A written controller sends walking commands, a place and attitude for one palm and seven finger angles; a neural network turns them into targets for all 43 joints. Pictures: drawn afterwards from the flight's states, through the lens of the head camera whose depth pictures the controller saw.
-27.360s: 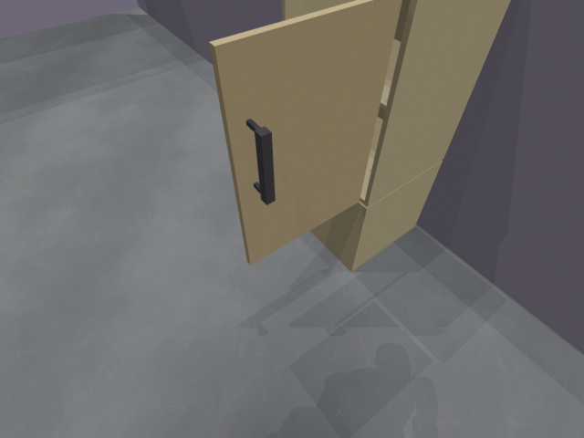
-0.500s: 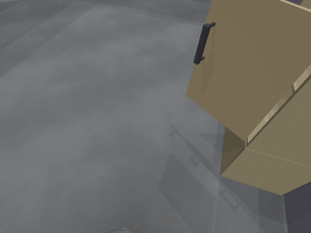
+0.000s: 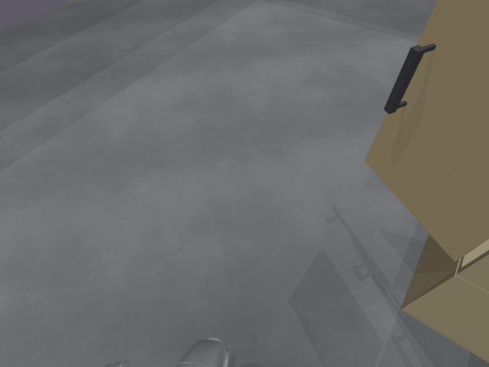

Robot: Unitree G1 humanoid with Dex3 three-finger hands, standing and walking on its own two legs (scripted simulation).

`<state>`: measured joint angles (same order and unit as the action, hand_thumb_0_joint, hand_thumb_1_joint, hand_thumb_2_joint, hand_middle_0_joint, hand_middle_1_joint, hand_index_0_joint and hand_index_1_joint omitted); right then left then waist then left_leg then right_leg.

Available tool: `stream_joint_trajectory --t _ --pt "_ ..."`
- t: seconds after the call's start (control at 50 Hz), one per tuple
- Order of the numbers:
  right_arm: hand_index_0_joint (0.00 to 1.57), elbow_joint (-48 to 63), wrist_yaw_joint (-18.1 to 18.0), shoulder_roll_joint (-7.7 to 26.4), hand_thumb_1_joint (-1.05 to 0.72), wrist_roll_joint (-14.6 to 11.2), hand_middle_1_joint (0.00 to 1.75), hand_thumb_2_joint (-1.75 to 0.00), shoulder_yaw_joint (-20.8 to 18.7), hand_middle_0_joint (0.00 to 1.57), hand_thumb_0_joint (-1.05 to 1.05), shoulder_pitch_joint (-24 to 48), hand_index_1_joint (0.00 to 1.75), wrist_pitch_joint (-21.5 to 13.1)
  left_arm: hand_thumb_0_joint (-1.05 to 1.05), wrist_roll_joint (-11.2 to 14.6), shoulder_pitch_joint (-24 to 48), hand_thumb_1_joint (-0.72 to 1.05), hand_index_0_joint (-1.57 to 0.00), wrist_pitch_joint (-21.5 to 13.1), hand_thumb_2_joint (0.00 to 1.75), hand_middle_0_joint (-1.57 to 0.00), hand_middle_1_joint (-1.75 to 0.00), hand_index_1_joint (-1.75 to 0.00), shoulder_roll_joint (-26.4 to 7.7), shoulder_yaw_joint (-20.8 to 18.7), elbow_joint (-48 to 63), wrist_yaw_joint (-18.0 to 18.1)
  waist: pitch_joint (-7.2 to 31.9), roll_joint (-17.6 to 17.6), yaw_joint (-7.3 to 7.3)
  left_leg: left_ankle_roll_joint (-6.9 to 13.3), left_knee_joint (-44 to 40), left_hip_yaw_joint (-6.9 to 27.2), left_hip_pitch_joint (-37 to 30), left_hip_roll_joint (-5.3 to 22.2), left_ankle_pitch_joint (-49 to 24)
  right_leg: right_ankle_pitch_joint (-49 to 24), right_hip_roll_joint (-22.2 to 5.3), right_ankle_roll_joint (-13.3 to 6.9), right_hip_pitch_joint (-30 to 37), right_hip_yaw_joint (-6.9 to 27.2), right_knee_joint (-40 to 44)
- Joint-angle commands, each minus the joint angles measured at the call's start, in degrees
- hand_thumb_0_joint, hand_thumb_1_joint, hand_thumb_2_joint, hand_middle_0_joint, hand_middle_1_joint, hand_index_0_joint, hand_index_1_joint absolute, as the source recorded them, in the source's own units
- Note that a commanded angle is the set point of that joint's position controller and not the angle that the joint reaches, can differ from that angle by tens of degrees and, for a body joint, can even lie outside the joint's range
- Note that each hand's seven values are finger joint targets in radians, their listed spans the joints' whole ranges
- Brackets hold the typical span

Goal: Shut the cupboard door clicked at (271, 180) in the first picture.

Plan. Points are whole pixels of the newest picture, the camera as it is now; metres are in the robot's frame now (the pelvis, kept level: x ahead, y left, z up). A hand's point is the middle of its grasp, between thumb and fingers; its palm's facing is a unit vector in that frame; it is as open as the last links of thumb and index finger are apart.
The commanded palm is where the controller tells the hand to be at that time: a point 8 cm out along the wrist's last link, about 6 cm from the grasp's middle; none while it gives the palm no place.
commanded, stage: walk to a spot facing it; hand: left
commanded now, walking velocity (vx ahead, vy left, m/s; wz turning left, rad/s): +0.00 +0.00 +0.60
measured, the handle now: (409, 80) +0.74 -0.39 +0.02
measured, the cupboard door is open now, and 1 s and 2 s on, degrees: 59 59 59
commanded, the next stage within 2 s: turn to face it in 1.68 s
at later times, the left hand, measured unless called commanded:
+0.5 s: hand out of the picture +0.05 +0.24 -0.16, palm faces +0.33 -0.90 -0.29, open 7.4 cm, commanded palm none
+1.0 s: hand out of the picture +0.00 +0.24 -0.19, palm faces +0.63 -0.75 -0.22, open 7.4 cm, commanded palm none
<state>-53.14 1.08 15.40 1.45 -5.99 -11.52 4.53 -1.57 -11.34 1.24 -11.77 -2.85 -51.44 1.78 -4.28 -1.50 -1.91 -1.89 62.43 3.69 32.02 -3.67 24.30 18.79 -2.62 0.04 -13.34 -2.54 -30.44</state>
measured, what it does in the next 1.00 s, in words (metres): walks ahead, turning left: left foot, then right foot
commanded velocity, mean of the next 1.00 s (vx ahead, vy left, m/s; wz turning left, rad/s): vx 0.17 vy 0.00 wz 0.59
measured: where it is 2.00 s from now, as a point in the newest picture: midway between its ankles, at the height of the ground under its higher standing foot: (196, 309)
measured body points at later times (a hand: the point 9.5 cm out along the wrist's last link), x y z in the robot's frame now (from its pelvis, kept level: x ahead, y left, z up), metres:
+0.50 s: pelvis +0.03 +0.00 -0.01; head +0.08 +0.01 +0.44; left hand +0.04 +0.28 -0.14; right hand +0.19 -0.22 -0.15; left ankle +0.00 +0.13 -0.74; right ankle +0.08 -0.13 -0.72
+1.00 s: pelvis +0.12 +0.07 -0.01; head +0.14 +0.11 +0.43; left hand -0.04 +0.28 -0.17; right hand +0.36 -0.07 -0.13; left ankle +0.08 +0.16 -0.74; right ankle +0.14 -0.09 -0.67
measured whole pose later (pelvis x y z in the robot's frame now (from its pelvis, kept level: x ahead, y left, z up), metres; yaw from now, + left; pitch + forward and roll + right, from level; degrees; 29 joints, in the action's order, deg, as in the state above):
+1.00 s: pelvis +0.12 +0.07 -0.01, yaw +38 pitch +0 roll +1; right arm -50.3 1.5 12.3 1.4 -2.3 -9.9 -1.3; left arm -1.4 -18.3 1.4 -14.7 -4.9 -55.6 -0.7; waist -5.4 4.3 0.2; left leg 2.4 35.9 -4.9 19.3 -0.3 16.8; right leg 28.1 -8.6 2.8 -22.1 -5.0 -64.9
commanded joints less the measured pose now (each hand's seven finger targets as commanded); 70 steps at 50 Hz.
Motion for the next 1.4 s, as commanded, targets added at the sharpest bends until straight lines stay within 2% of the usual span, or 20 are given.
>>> stream_joint_trajectory --t 0.0,0.1,0.16,0.18,0.2,0.22,0.46,0.48,0.52,0.6,0.78,0.84,0.88,0.92,1.0,1.24,1.26,1.28,1.3,1.38 --pt "0.20 5.6 0.6 1.8 -0.90 -0.5 0.30 -0.90 0.4 0.20 0.00 1.4 0.30 -1.7 0.00 -0.3 -0.8 0.90 -0.20 -2.2 0.90 -0.20 -0.30 -0.30 -10.9 -2.9 4.4 0.9 2.5 12.4 0.81 -1.8 -2.4 -3.9 1.4 4.1 0.9 -34.7 -14.6 -7.3 7.9 3.8 7.2" --pt "0.20 7.3 0.6 1.0 -0.90 -0.8 0.30 -0.90 1.7 0.20 0.00 6.0 0.30 -2.3 0.00 -0.4 -7.9 0.90 -0.20 -1.6 0.90 -0.20 -0.30 -0.30 -13.7 -4.1 2.7 0.7 5.2 14.7 4.56 -0.7 -18.5 -8.9 -4.8 3.2 1.2 -45.6 -16.0 -6.3 14.5 1.1 2.0" --pt "0.20 6.0 0.4 3.3 -0.90 -0.6 0.30 -0.90 1.3 0.20 0.00 0.4 0.30 -2.9 0.00 0.1 -6.0 0.90 -0.20 -1.3 0.90 -0.20 -0.30 -0.30 -13.9 -4.3 3.4 0.4 8.2 12.4 1.12 0.6 -33.5 -9.7 -17.0 2.3 -9.8 -43.7 -15.0 -2.8 10.8 -2.9 -6.8" --pt "0.20 4.8 0.3 6.5 -0.90 -0.2 0.30 -0.90 0.5 0.20 0.00 -3.5 0.30 -3.4 0.00 0.7 -6.0 0.90 -0.20 -1.2 0.90 -0.20 -0.30 -0.30 -12.6 -3.9 4.0 0.2 11.5 5.0 -1.25 2.1 -37.9 -5.2 -29.1 6.2 -24.3 -33.6 -13.0 0.0 2.0 -5.3 -15.8" --pt "0.20 4.2 -0.2 13.4 -0.90 0.1 0.30 -0.90 -1.3 0.20 0.00 -7.3 0.30 -3.8 0.00 1.1 -5.2 0.90 -0.20 -0.9 0.90 -0.20 -0.30 -0.30 -7.9 -2.9 6.2 -0.3 13.9 -14.8 -3.35 10.5 -38.7 16.9 -39.7 23.2 -48.7 8.2 -4.3 4.2 -16.0 -6.6 -28.8" --pt "0.20 3.0 -0.7 14.7 -0.90 -0.6 0.30 -0.90 -1.6 0.20 0.00 -10.8 0.30 -3.1 0.00 0.5 -0.3 0.90 -0.20 -0.3 0.90 -0.20 -0.30 -0.30 -7.6 -1.8 8.4 0.1 13.6 -13.7 -4.58 15.3 -38.0 19.5 -38.6 27.3 -60.2 19.8 -3.5 3.8 -19.7 -0.3 -34.2" --pt "0.20 7.5 -1.8 9.4 -0.90 0.3 0.30 -0.90 -0.1 0.20 0.00 5.3 0.30 -2.5 0.00 0.2 -7.9 0.90 -0.20 -0.4 0.90 -0.20 -0.30 -0.30 -7.2 -2.9 4.3 -1.6 6.3 -7.3 4.43 8.4 -38.2 12.6 -7.3 11.4 -0.3 1.2 2.5 3.9 5.6 -2.6 -4.9" --pt "0.20 8.2 -1.5 7.7 -0.90 0.0 0.30 -0.90 -0.1 0.20 0.00 6.7 0.30 -2.5 0.00 -0.3 -12.5 0.90 -0.20 -1.0 0.90 -0.20 -0.30 -0.30 -9.3 -3.6 3.1 -1.6 6.0 -0.9 6.93 6.1 -31.5 9.5 0.7 6.5 8.6 3.5 0.3 3.4 13.5 -0.1 2.9" --pt "0.20 10.1 -0.7 3.2 -0.90 -0.4 0.30 -0.90 0.7 0.20 0.00 7.5 0.30 -2.9 0.00 -0.8 -13.3 0.90 -0.20 -1.6 0.90 -0.20 -0.30 -0.30 -16.9 -4.4 4.1 -0.5 2.8 21.9 8.59 1.4 2.0 0.3 11.4 -0.4 13.2 27.9 -25.0 -6.0 9.8 33.5 23.8" --pt "0.20 7.2 1.1 4.2 -0.90 0.6 0.30 -0.90 0.0 0.20 0.00 3.8 0.30 -2.4 0.00 -0.3 0.0 0.90 -0.20 -3.3 0.90 -0.20 -0.30 -0.30 -10.7 -3.1 6.4 -0.3 -2.6 12.9 0.26 0.6 13.2 1.0 7.1 7.7 -2.8 16.3 -20.0 -6.2 -3.5 16.4 21.9" --pt "0.20 8.2 2.3 -0.9 -0.90 -0.3 0.30 -0.90 2.5 0.20 0.00 8.7 0.30 -4.8 0.00 -0.6 -12.7 0.90 -0.20 -4.2 0.90 -0.20 -0.30 -0.30 -12.6 -4.5 0.2 -0.9 3.1 12.5 5.93 1.8 -22.7 -11.1 -2.0 5.0 -1.5 -22.9 -18.5 -5.1 16.0 -3.7 10.2" --pt "0.20 5.0 1.6 3.2 -0.90 0.2 0.30 -0.90 1.4 0.20 0.00 -3.4 0.30 -5.9 0.00 0.2 -9.6 0.90 -0.20 -4.1 0.90 -0.20 -0.30 -0.30 -13.0 -4.7 0.4 -1.4 9.1 6.8 -1.18 3.5 -36.2 -13.1 -23.8 1.8 -8.8 -28.3 -15.9 -1.8 8.6 -10.8 -7.6" --pt "0.20 1.8 0.0 16.0 -0.90 0.5 0.30 -0.90 -2.0 0.20 0.00 -17.6 0.30 -6.3 0.00 0.6 -4.5 0.90 -0.20 -3.8 0.90 -0.20 -0.30 -0.30 -6.6 -2.7 5.8 -2.7 15.4 -18.8 -8.24 14.6 -43.1 25.1 -47.1 25.7 -17.5 16.6 -3.1 4.1 -26.2 -8.7 -38.1" --pt "0.20 1.1 -0.8 14.0 -0.90 -0.1 0.30 -0.90 -1.0 0.20 0.00 -17.1 0.30 -5.5 0.00 0.2 4.2 0.90 -0.20 -3.4 0.90 -0.20 -0.30 -0.30 -8.2 -2.8 9.1 -2.1 8.2 -3.6 -7.21 16.9 -45.9 23.7 -38.1 27.5 -11.0 12.5 -6.4 2.3 -29.9 0.2 -42.0" --pt "0.20 3.8 -1.7 7.1 -0.90 0.2 0.30 -0.90 1.3 0.20 0.00 -4.6 0.30 -6.9 0.00 -0.2 -1.1 0.90 -0.20 -2.3 0.90 -0.20 -0.30 -0.30 -6.6 -3.1 4.4 -3.0 0.4 -8.6 -0.39 12.4 -48.9 12.2 -21.2 17.3 -7.1 1.3 -6.5 3.0 -22.3 2.1 -33.5" --pt "0.20 1.8 -1.2 7.2 -0.90 -0.2 0.30 -0.90 0.3 0.20 0.00 -2.4 0.30 -6.9 0.00 0.1 -4.1 0.90 -0.20 -3.5 0.90 -0.20 -0.30 -0.30 -7.2 -3.4 4.7 -3.4 1.9 -3.1 4.90 10.1 -39.9 8.3 -10.7 11.9 -8.3 -9.5 0.2 3.7 4.4 -2.0 -2.0" --pt "0.20 2.0 -1.0 5.3 -0.90 -0.7 0.30 -0.90 0.6 0.20 0.00 -2.2 0.30 -7.0 0.00 -0.2 -11.2 0.90 -0.20 -4.2 0.90 -0.20 -0.30 -0.30 -10.0 -4.2 2.7 -2.9 4.5 3.2 8.18 7.9 -29.3 5.1 -4.0 7.4 -5.5 -5.2 -3.0 2.7 16.0 2.4 3.2" --pt "0.20 3.0 -0.8 0.4 -0.90 -1.3 0.30 -0.90 1.4 0.20 0.00 -5.4 0.30 -7.4 0.00 -1.0 -18.0 0.90 -0.20 -4.9 0.90 -0.20 -0.30 -0.30 -17.1 -5.7 1.7 -2.1 12.1 22.4 10.46 4.2 -7.4 -2.7 4.2 -0.8 7.5 5.7 -20.8 -2.2 26.2 23.0 12.5" --pt "0.20 3.9 -0.8 1.9 -0.90 -1.0 0.30 -0.90 0.9 0.20 0.00 -4.8 0.30 -6.9 0.00 -0.3 -17.1 0.90 -0.20 -4.2 0.90 -0.20 -0.30 -0.30 -17.7 -5.3 2.1 -1.5 11.2 22.4 8.88 4.1 7.4 -0.8 6.7 0.0 12.7 10.1 -28.0 -5.8 19.8 34.1 19.6" --pt "0.20 1.1 0.1 1.4 -0.90 -0.1 0.30 -0.90 0.8 0.20 0.00 -3.4 0.30 -5.1 0.00 0.1 -2.9 0.90 -0.20 -4.3 0.90 -0.20 -0.30 -0.30 -7.1 -2.6 4.7 -0.6 3.0 11.2 1.82 2.0 14.0 -0.1 2.8 7.9 -4.0 -3.7 -20.3 -5.0 1.6 10.5 18.0"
